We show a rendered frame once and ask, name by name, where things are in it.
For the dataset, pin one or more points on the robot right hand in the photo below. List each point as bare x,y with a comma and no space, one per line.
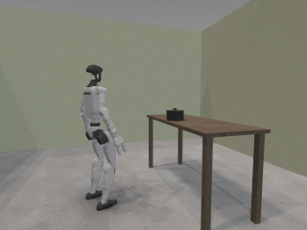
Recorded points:
118,141

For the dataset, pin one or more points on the robot right forearm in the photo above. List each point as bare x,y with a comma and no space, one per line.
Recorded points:
109,125

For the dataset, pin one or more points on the robot right upper arm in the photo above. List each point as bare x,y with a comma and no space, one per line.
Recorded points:
101,92

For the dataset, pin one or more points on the robot left forearm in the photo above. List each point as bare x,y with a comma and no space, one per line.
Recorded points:
85,120

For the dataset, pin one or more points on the robot torso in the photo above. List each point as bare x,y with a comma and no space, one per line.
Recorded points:
91,108

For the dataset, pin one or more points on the robot head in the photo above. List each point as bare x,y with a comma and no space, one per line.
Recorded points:
94,70

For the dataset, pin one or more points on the table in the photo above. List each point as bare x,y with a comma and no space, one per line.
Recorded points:
209,129

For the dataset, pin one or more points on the pot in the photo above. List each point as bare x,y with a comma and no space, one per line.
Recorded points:
174,116

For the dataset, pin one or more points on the robot left upper arm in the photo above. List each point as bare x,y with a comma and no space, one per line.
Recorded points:
82,107

